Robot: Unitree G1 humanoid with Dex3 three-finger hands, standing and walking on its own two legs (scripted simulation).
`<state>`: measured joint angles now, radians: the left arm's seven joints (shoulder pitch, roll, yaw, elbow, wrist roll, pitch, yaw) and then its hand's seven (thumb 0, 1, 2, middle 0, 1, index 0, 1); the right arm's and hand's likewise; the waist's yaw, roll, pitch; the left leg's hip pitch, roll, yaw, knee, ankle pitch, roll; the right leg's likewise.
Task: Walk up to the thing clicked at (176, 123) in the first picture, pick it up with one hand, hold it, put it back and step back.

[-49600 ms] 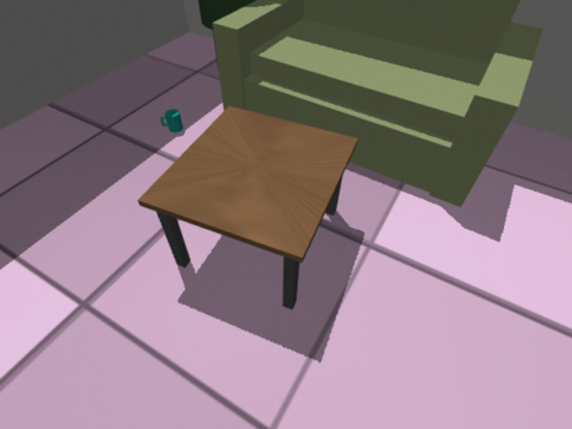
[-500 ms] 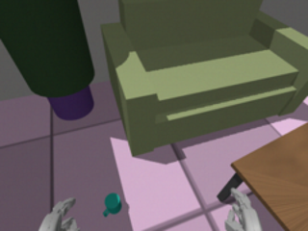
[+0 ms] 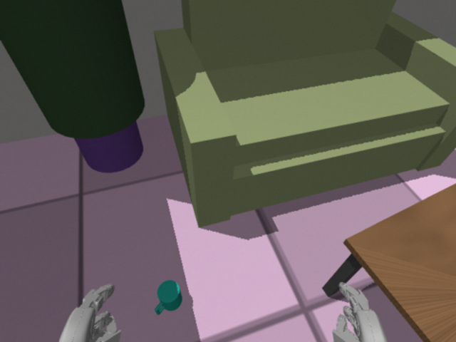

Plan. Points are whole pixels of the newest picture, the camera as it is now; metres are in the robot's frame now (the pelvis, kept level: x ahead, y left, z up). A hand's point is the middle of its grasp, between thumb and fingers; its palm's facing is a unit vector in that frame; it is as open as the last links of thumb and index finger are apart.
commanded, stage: stand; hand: left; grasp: from above
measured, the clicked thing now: (167, 299) +0.40 +0.21 -0.66
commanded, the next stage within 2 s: none
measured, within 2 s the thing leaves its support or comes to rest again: neither
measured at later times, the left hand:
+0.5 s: hand out of the picture +0.05 +0.23 -0.11, palm faces +0.06 -0.95 -0.32, open 7.4 cm
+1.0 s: hand out of the picture +0.05 +0.23 -0.10, palm faces +0.06 -0.94 -0.33, open 7.4 cm
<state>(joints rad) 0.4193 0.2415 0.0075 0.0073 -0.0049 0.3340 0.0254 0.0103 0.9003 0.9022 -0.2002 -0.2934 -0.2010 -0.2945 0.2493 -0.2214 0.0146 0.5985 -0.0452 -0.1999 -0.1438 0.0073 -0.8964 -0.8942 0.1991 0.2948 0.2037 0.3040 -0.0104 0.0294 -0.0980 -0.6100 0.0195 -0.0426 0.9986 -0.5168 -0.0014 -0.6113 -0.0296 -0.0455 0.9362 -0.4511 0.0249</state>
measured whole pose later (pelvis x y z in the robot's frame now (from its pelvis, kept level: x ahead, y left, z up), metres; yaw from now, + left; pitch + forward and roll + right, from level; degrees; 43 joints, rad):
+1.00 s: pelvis +0.00 -0.01 +0.06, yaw +1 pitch -4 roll +0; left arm 0.13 0.29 0.04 1.16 0.03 0.00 0.02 0.00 0.90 0.90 -0.20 -0.30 -0.20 -0.30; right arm 0.17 -0.30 -0.02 1.12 -0.02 -0.01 -0.02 0.00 -0.90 -0.89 0.20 0.29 0.20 0.30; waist 0.02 0.02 0.06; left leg -0.07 0.01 -0.03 0.36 -0.21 -0.02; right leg -0.10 -0.04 -0.05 0.36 -0.19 0.02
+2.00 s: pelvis +0.01 -0.02 +0.07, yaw +0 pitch -3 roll +0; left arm 0.09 0.31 0.03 1.16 0.01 -0.01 0.00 0.00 0.90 0.90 -0.20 -0.30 -0.20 -0.30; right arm 0.12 -0.33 0.00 1.14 -0.02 -0.01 -0.01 0.00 -0.90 -0.89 0.20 0.29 0.20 0.30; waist 0.01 0.02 0.05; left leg -0.06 0.03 -0.03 0.31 -0.20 -0.03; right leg -0.10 -0.02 -0.05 0.33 -0.19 0.00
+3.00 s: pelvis -0.07 +0.04 +0.05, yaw -2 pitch -2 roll -2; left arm 0.06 0.40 0.07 0.89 0.01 0.06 0.02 0.00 0.90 0.90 -0.20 -0.29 -0.20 -0.30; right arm 0.15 -0.34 -0.05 0.93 -0.02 0.02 -0.02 0.00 -0.90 -0.89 0.20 0.30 0.21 0.30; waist -0.02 -0.04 0.20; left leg -0.27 0.00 0.01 0.56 -0.26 0.05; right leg -0.44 0.12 0.15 1.18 -0.52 0.01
